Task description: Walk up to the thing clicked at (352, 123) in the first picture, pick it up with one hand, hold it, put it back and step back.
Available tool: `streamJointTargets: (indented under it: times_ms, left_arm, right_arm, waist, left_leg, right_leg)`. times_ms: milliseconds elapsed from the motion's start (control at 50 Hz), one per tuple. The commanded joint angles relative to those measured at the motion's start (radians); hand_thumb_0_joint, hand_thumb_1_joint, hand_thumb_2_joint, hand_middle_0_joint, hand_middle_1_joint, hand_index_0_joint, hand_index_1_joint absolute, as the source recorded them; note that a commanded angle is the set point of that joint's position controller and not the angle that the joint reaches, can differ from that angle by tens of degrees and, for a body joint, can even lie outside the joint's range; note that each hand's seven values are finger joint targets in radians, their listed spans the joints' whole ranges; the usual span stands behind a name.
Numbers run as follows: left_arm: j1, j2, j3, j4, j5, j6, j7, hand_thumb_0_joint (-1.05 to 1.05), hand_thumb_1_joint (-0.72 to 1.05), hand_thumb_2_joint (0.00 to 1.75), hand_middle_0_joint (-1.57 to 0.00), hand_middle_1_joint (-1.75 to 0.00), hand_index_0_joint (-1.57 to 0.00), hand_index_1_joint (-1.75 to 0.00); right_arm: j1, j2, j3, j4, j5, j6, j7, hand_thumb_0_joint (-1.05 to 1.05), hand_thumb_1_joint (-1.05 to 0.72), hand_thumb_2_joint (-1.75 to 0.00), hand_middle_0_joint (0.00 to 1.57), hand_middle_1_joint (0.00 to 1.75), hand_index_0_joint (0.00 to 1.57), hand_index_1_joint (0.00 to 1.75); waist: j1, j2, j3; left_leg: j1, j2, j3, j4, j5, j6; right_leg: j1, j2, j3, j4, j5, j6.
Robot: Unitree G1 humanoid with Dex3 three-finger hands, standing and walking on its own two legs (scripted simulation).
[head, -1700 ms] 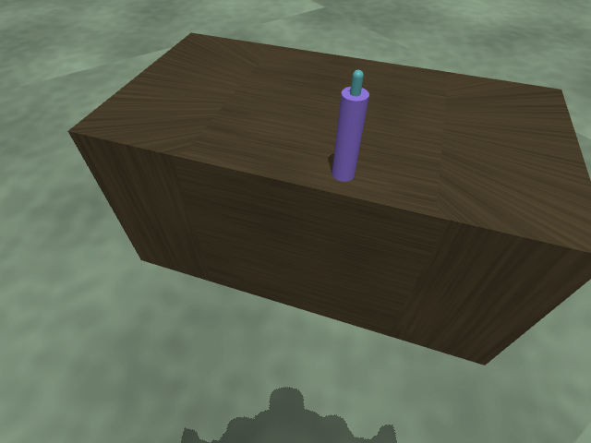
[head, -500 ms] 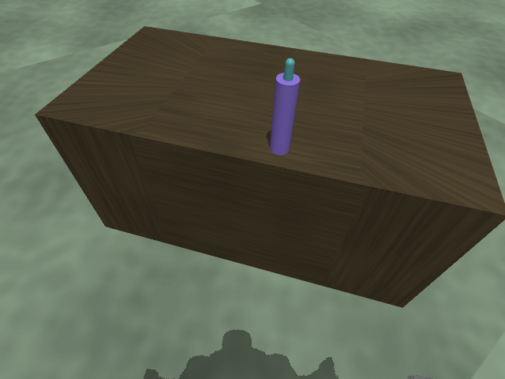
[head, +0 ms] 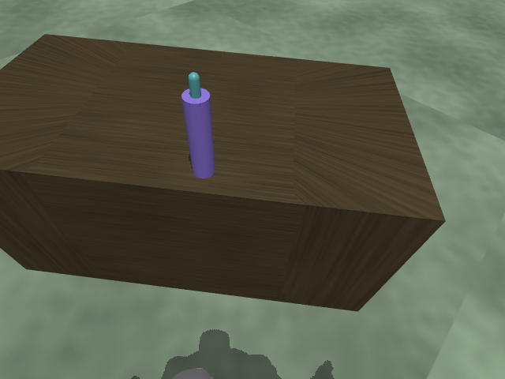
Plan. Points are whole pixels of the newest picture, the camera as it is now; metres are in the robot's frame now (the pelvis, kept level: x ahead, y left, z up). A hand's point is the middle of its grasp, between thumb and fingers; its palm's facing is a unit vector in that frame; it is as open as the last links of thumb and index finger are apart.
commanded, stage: walk up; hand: left
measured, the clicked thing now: (199, 129) +0.60 +0.13 +0.03
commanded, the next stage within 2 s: none
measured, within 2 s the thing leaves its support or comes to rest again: neither
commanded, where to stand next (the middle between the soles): +0.20 -0.04 m, yaw -5 degrees
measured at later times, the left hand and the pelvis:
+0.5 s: hand (171, 300) +0.27 +0.16 -0.13, palm faces -0.16 -0.90 -0.41, open 7.4 cm; pelvis +0.12 -0.08 -0.01, yaw -6 degrees
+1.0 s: hand (141, 335) +0.21 +0.21 -0.15, palm faces -0.12 -0.90 -0.42, open 7.4 cm; pelvis +0.12 -0.06 -0.01, yaw -6 degrees
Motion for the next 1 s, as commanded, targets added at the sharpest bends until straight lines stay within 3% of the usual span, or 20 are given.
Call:
streamJointTargets:
  times_ms: [0, 20, 60, 220, 300, 320, 340, 360, 420, 540, 640, 680, 700, 720, 760, 840, 880, 900, 920, 980]
  left_arm:
    - [-0.068, 0.159, 0.046, -0.139, -0.008, -0.024, 0.032, 0.0, 0.9, 0.9, -0.2, -0.3, -0.2, -0.3]
    - [-0.05, 0.268, 0.069, -0.113, -0.004, -0.019, 0.036, 0.0, 0.9, 0.9, -0.2, -0.3, -0.2, -0.3]
    - [0.0, 0.265, 0.076, -0.075, -0.009, -0.03, 0.028, 0.0, 0.9, 0.9, -0.2, -0.3, -0.2, -0.3]
    - [-0.091, 0.152, 0.048, -0.076, -0.03, -0.047, 0.019, 0.0, 0.9, 0.9, -0.2, -0.3, -0.2, -0.3]
    - [0.045, 0.236, 0.076, 0.009, -0.023, -0.07, 0.053, 0.0, 0.9, 0.9, -0.2, -0.3, -0.2, -0.3]
    - [0.044, 0.313, 0.091, -0.008, -0.018, -0.078, 0.066, 0.0, 0.9, 0.9, -0.2, -0.3, -0.2, -0.3]
    - [-0.001, 0.324, 0.074, -0.049, -0.024, -0.076, 0.073, 0.0, 0.9, 0.9, -0.2, -0.3, -0.2, -0.3]
    - [-0.057, 0.334, 0.07, -0.046, -0.031, -0.073, 0.08, 0.0, 0.9, 0.9, -0.2, -0.3, -0.2, -0.3]
    - [-0.156, 0.296, 0.056, -0.045, -0.027, -0.073, 0.099, 0.0, 0.9, 0.9, -0.2, -0.3, -0.2, -0.3]
    - [-0.174, 0.301, 0.049, -0.031, -0.026, -0.074, 0.12, 0.0, 0.9, 0.9, -0.2, -0.3, -0.2, -0.3]
    - [-0.253, 0.276, 0.037, -0.04, -0.028, -0.052, 0.125, 0.0, 0.9, 0.9, -0.2, -0.3, -0.2, -0.3]
    - [-0.257, 0.21, 0.023, -0.038, -0.039, -0.044, 0.13, 0.0, 0.9, 0.9, -0.2, -0.3, -0.2, -0.3]
    - [-0.254, 0.244, 0.04, -0.012, -0.031, -0.042, 0.137, 0.0, 0.9, 0.9, -0.2, -0.3, -0.2, -0.3]
    - [-0.244, 0.249, 0.041, 0.002, -0.03, -0.042, 0.136, 0.0, 0.9, 0.9, -0.2, -0.3, -0.2, -0.3]
    - [-0.203, 0.21, 0.038, 0.032, -0.046, -0.048, 0.127, 0.0, 0.9, 0.9, -0.2, -0.3, -0.2, -0.3]
    - [-0.127, 0.164, 0.024, 0.086, -0.033, -0.069, 0.109, 0.0, 0.9, 0.9, -0.2, -0.3, -0.2, -0.3]
    - [-0.135, 0.231, 0.036, 0.083, -0.009, -0.089, 0.118, 0.0, 0.9, 0.9, -0.2, -0.3, -0.2, -0.3]
    - [-0.186, 0.287, 0.043, 0.067, -0.004, -0.097, 0.119, 0.0, 0.9, 0.9, -0.2, -0.3, -0.2, -0.3]
    - [-0.214, 0.333, 0.044, 0.066, -0.012, -0.095, 0.116, 0.0, 0.9, 0.9, -0.2, -0.3, -0.2, -0.3]
    - [-0.264, 0.274, 0.019, 0.073, -0.017, -0.092, 0.109, 0.0, 0.9, 0.9, -0.2, -0.3, -0.2, -0.3]
  right_arm:
    - [0.241, -0.376, -0.121, -0.039, -0.028, -0.045, -0.043, 0.0, -0.9, -0.9, 0.2, 0.3, 0.2, 0.3]
    - [0.12, -0.39, -0.121, -0.072, 0.007, -0.046, -0.041, 0.0, -0.9, -0.9, 0.2, 0.3, 0.2, 0.3]
    - [0.031, -0.305, -0.087, -0.098, 0.008, -0.05, -0.035, 0.0, -0.9, -0.9, 0.2, 0.3, 0.2, 0.3]
    - [0.045, -0.238, -0.058, -0.121, -0.008, -0.027, -0.021, 0.0, -0.9, -0.9, 0.2, 0.3, 0.2, 0.3]
    - [0.088, -0.14, -0.019, -0.13, 0.017, 0.021, -0.025, 0.0, -0.9, -0.9, 0.2, 0.3, 0.2, 0.3]
    - [0.148, -0.073, 0.006, -0.139, 0.022, 0.034, -0.025, 0.0, -0.9, -0.9, 0.2, 0.3, 0.2, 0.3]
    - [0.123, -0.133, -0.013, -0.128, 0.024, 0.057, -0.034, 0.0, -0.9, -0.9, 0.2, 0.3, 0.2, 0.3]
    - [0.076, -0.189, -0.034, -0.107, 0.022, 0.067, -0.042, 0.0, -0.9, -0.9, 0.2, 0.3, 0.2, 0.3]
    - [0.112, -0.185, -0.027, -0.043, 0.026, 0.072, -0.043, 0.0, -0.9, -0.9, 0.2, 0.3, 0.2, 0.3]
    - [0.053, -0.176, -0.039, -0.029, 0.006, 0.089, -0.028, 0.0, -0.9, -0.9, 0.2, 0.3, 0.2, 0.3]
    - [0.049, -0.185, -0.062, -0.019, -0.008, 0.082, -0.012, 0.0, -0.9, -0.9, 0.2, 0.3, 0.2, 0.3]
    - [-0.047, -0.288, -0.081, -0.052, -0.007, 0.076, -0.007, 0.0, -0.9, -0.9, 0.2, 0.3, 0.2, 0.3]
    - [-0.085, -0.302, -0.086, -0.065, -0.005, 0.074, -0.001, 0.0, -0.9, -0.9, 0.2, 0.3, 0.2, 0.3]
    - [-0.091, -0.281, -0.084, -0.069, -0.014, 0.069, -0.004, 0.0, -0.9, -0.9, 0.2, 0.3, 0.2, 0.3]
    - [-0.121, -0.225, -0.06, -0.066, -0.008, 0.064, -0.019, 0.0, -0.9, -0.9, 0.2, 0.3, 0.2, 0.3]
    - [-0.176, -0.208, -0.04, -0.057, 0.002, 0.073, -0.02, 0.0, -0.9, -0.9, 0.2, 0.3, 0.2, 0.3]
    - [-0.118, -0.142, -0.014, -0.045, 0.02, 0.079, -0.018, 0.0, -0.9, -0.9, 0.2, 0.3, 0.2, 0.3]
    - [-0.121, -0.118, -0.002, -0.048, 0.022, 0.08, -0.015, 0.0, -0.9, -0.9, 0.2, 0.3, 0.2, 0.3]
    - [-0.142, -0.167, -0.023, -0.03, 0.015, 0.085, -0.03, 0.0, -0.9, -0.9, 0.2, 0.3, 0.2, 0.3]
    - [-0.124, -0.155, -0.02, 0.015, 0.028, 0.071, -0.02, 0.0, -0.9, -0.9, 0.2, 0.3, 0.2, 0.3]
  waist:
    - [-0.134, 0.199, -0.027]
    - [-0.091, 0.084, 0.036]
    - [-0.025, 0.098, 0.076]
    - [-0.048, 0.237, 0.006]
    - [0.022, -0.095, -0.159]
    - [-0.002, -0.288, -0.182]
    - [-0.005, -0.175, -0.188]
    - [-0.011, -0.117, -0.141]
    - [-0.05, -0.148, -0.104]
    - [-0.042, -0.174, -0.138]
    - [-0.091, -0.119, -0.131]
    - [-0.065, 0.195, -0.089]
    - [-0.074, 0.221, -0.073]
    - [-0.065, 0.166, -0.05]
    - [-0.034, 0.142, -0.058]
    - [0.003, 0.18, -0.123]
    - [-0.015, 0.041, -0.168]
    - [-0.033, -0.054, -0.145]
    - [-0.032, -0.094, -0.136]
    - [-0.074, -0.078, -0.102]
  left_leg:
    - [0.362, 0.422, -0.776, -0.515, -0.425, 0.097]
    - [0.233, 0.467, -0.791, -0.546, -0.529, 0.174]
    - [0.22, 0.369, -0.546, -0.467, -0.297, 0.209]
    - [0.138, 0.201, -0.017, -0.231, 0.666, 0.145]
    - [-0.015, 0.097, 0.043, 0.218, 0.217, 0.066]
    - [-0.144, 0.012, 0.021, 0.359, -0.205, 0.027]
    - [-0.096, 0.013, -0.088, 0.435, -0.27, 0.007]
    - [-0.101, 0.036, -0.125, 0.472, -0.276, 0.003]
    - [-0.101, 0.064, -0.129, 0.373, -0.221, 0.013]
    - [-0.053, 0.025, -0.098, 0.253, -0.148, 0.006]
    - [0.112, -0.012, -0.09, 0.03, -0.012, 0.036]
    - [0.027, 0.235, -0.468, -0.249, 0.01, 0.173]
    - [-0.011, 0.332, -0.571, -0.286, 0.089, 0.267]
    - [-0.022, 0.328, -0.535, -0.263, 0.185, 0.284]
    - [0.04, 0.246, -0.376, -0.165, 0.411, 0.238]
    - [0.058, 0.166, -0.248, -0.059, 0.324, 0.147]
    - [-0.04, 0.103, -0.201, 0.083, 0.289, 0.057]
    - [-0.136, 0.012, -0.142, 0.122, 0.095, 0.0]
    - [-0.034, 0.013, -0.14, 0.158, -0.187, 0.006]
    - [0.077, 0.012, -0.125, -0.021, -0.01, 0.017]
  right_leg:
    - [-0.562, 0.081, 0.155, 0.468, -0.161, -0.027]
    - [-0.516, 0.004, 0.23, 0.501, -0.116, -0.028]
    - [-0.484, -0.039, 0.177, 0.49, -0.02, -0.002]
    - [-0.129, -0.053, -0.061, 0.067, 0.114, 0.017]
    - [0.243, -0.024, -0.034, -0.162, 0.346, -0.005]
    - [0.27, -0.247, 0.303, -0.216, 0.432, -0.071]
    - [0.144, -0.383, 0.526, -0.284, 0.335, -0.208]
    - [0.087, -0.372, 0.512, -0.276, 0.285, -0.249]
    - [0.007, -0.271, 0.323, -0.192, 0.291, -0.192]
    - [-0.037, -0.306, 0.332, -0.122, 0.538, -0.225]
    - [-0.235, -0.239, 0.247, -0.035, 0.261, -0.139]
    - [-0.292, -0.009, -0.002, 0.238, -0.057, -0.019]
    - [-0.258, 0.027, -0.009, 0.387, -0.258, -0.001]
    - [-0.26, 0.017, 0.029, 0.445, -0.281, 0.0]
    - [-0.25, 0.007, 0.022, 0.426, -0.215, -0.001]
    - [0.004, 0.002, -0.077, -0.067, 0.002, 0.004]
    - [0.175, -0.113, 0.177, -0.207, 0.163, -0.042]
    - [0.173, -0.286, 0.426, -0.231, 0.242, -0.135]
    - [0.022, -0.377, 0.475, -0.207, 0.338, -0.241]
    - [-0.028, -0.258, 0.255, -0.153, 0.388, -0.139]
